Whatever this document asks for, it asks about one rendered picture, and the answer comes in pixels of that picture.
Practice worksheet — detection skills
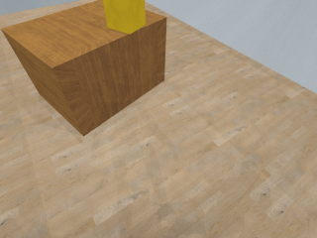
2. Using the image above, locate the carton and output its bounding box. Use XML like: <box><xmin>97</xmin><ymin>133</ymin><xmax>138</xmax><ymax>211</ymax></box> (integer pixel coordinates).
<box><xmin>102</xmin><ymin>0</ymin><xmax>146</xmax><ymax>35</ymax></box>

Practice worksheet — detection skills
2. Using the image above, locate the pedestal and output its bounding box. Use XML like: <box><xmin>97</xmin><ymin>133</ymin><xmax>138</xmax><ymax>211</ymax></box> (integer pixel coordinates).
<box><xmin>1</xmin><ymin>0</ymin><xmax>167</xmax><ymax>137</ymax></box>

